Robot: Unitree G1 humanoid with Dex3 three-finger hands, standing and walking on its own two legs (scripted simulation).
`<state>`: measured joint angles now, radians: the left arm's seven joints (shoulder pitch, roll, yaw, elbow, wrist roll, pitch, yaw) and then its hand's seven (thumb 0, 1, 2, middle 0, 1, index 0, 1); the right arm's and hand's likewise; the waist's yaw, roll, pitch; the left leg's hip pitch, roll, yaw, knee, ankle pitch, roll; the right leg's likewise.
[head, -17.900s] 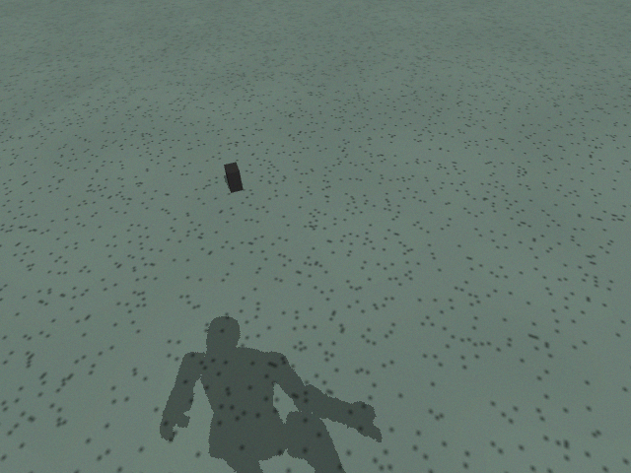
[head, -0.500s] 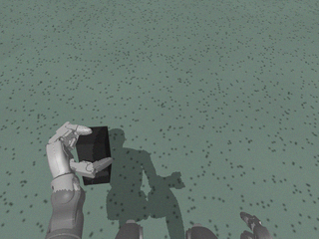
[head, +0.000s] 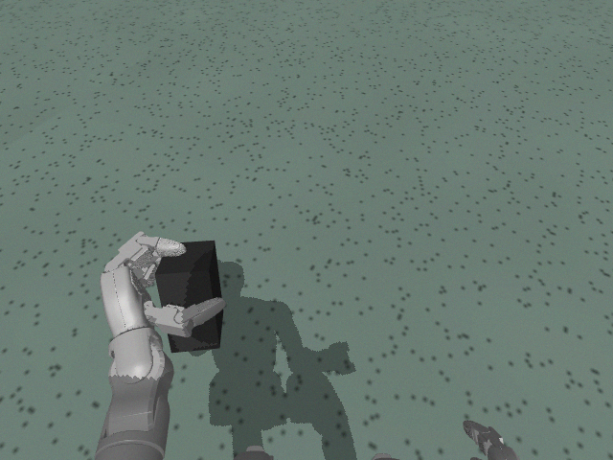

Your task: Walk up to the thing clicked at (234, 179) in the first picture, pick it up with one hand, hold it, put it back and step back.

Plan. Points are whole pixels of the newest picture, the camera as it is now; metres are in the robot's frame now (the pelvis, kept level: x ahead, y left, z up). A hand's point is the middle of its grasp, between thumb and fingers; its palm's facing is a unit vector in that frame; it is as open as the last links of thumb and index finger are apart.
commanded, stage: hold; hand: left
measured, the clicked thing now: (193, 295) +0.34 +0.17 +0.02
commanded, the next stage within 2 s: crouch in 0.30 s
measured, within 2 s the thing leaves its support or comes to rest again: neither
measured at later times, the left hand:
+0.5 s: hand (174, 270) +0.34 +0.19 +0.07, palm faces +0.38 -0.92 +0.00, open 9.9 cm
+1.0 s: hand (178, 324) +0.35 +0.23 -0.12, palm faces +0.48 -0.88 +0.01, open 9.9 cm
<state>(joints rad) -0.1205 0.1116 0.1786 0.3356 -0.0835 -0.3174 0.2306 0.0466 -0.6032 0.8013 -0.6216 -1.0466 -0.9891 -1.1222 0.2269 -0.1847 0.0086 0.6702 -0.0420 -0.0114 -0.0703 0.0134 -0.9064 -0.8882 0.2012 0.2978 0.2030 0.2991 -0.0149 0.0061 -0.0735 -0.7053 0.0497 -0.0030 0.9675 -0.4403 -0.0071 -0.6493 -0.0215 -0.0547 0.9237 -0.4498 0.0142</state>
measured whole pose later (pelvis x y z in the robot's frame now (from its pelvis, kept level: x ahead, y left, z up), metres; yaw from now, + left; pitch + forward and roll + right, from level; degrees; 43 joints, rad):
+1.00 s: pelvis -0.03 +0.00 -0.11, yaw -1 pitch +27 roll -3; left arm -0.37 0.20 0.40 0.83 -0.09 -0.73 0.17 0.04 -0.61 0.80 -0.65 -1.03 -1.02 -1.10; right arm 0.15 -0.24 -0.02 0.69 -0.09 -0.01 0.02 0.01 -0.90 -0.89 0.20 0.30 0.20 0.30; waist -0.05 -0.02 -0.19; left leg -1.37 0.06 -0.03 1.49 -0.59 -0.01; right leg -1.31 -0.02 -0.05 1.46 -0.61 0.01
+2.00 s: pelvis -0.09 +0.00 -0.39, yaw -9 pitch +26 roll -8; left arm -0.66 0.63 0.76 1.17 -0.12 -0.77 -0.10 0.05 -0.61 0.83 -0.63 -1.05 -1.01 -1.13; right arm 0.02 -0.30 0.16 0.72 -0.17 0.04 0.07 0.01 -0.90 -0.89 0.20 0.30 0.20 0.30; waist -0.13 -0.09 0.04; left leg -2.26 0.07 -0.18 2.44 -0.66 -0.01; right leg -2.15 0.01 -0.12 2.35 -0.67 0.01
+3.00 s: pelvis -0.09 +0.01 -0.43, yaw -13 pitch +19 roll -12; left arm -0.62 0.83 0.83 1.30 -0.15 -0.84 -0.16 0.05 -0.61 0.82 -0.65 -1.03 -1.03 -1.12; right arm -0.06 -0.37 0.33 0.61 -0.24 0.05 0.10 0.00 -0.91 -0.89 0.20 0.30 0.21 0.30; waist -0.17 -0.18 0.19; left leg -2.28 0.06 -0.28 2.60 -0.69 0.00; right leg -2.14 0.04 -0.19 2.44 -0.65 0.04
